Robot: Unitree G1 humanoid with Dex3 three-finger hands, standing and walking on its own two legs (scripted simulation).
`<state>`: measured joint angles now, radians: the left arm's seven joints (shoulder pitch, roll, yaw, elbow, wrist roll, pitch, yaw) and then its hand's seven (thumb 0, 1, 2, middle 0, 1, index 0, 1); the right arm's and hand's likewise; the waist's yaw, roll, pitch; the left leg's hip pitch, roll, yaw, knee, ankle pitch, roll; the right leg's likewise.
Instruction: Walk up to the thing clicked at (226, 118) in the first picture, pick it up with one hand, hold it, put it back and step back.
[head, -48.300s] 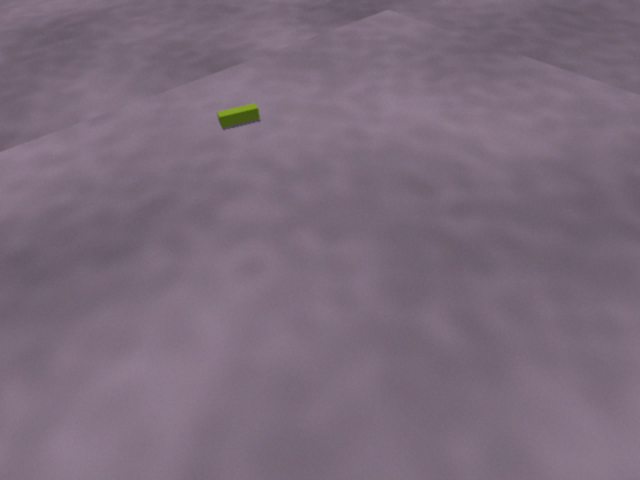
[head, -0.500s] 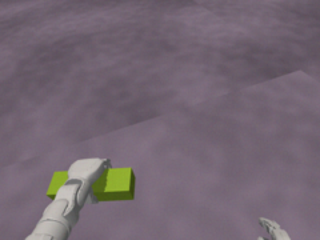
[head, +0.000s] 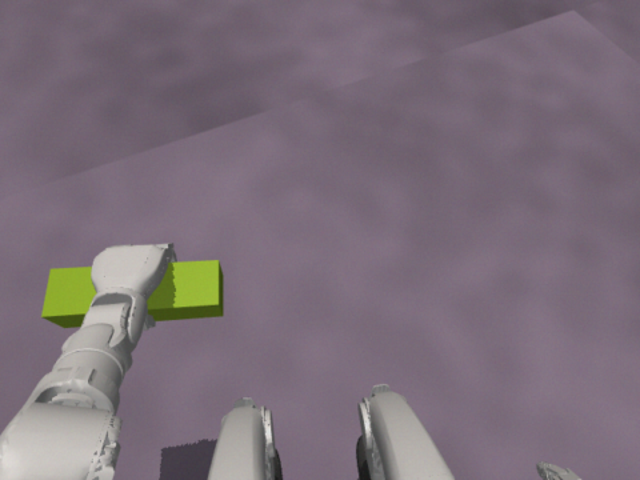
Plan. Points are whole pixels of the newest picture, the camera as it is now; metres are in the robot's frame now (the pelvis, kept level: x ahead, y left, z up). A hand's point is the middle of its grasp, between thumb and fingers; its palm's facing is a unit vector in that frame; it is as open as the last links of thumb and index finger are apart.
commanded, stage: crouch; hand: left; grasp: from above
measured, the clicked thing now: (141, 293) +0.41 +0.24 -0.13
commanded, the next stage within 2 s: lower in 1.34 s
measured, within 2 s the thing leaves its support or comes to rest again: neither
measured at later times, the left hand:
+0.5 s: hand (174, 317) +0.43 +0.25 -0.33, palm faces -0.45 +0.01 -0.89, open 9.9 cm
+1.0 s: hand (184, 319) +0.46 +0.26 -0.42, palm faces -0.48 -0.01 -0.88, open 9.9 cm
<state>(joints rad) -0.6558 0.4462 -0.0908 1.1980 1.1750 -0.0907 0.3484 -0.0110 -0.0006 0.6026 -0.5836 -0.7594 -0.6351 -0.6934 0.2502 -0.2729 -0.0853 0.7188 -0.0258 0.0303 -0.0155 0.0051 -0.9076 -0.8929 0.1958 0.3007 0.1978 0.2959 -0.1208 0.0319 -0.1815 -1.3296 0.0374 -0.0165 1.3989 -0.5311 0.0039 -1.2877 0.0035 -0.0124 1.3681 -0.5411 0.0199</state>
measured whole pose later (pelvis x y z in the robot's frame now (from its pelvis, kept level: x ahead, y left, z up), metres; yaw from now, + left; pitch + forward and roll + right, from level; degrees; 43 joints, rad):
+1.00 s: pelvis -0.03 +0.00 -0.25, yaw -5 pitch +36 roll -8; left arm -0.98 0.76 0.10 1.41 1.27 -0.22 0.32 -0.01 -0.01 0.60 -0.60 -0.74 -0.65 -0.68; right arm 0.16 -0.26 0.02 0.72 -0.13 -0.03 0.13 0.00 -0.92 -0.90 0.20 0.30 0.20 0.30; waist -0.23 0.00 -0.06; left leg -2.23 0.04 -0.12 2.27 -0.69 0.00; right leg -2.15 0.02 -0.07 2.21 -0.70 0.03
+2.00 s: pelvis -0.03 +0.00 -0.31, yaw -10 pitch +32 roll -11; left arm -1.04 0.94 0.14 1.58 1.34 -0.29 0.44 -0.01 0.00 0.60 -0.59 -0.75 -0.64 -0.68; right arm 0.12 -0.28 0.16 0.70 -0.20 -0.06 0.15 0.00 -0.91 -0.89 0.20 0.30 0.20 0.30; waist -0.30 -0.07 0.06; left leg -2.38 0.03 -0.20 2.50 -0.71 0.00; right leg -2.27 0.04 -0.13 2.38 -0.70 0.04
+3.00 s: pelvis -0.03 +0.00 -0.32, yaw -13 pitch +29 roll -14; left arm -1.04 1.06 0.14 1.67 1.33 -0.28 0.53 -0.01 0.00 0.59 -0.59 -0.74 -0.64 -0.68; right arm 0.08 -0.32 0.28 0.65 -0.25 -0.14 0.19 0.00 -0.91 -0.89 0.20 0.30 0.20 0.30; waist -0.36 -0.14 0.15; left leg -2.36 0.03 -0.26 2.56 -0.73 0.00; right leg -2.24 0.07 -0.18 2.39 -0.69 0.05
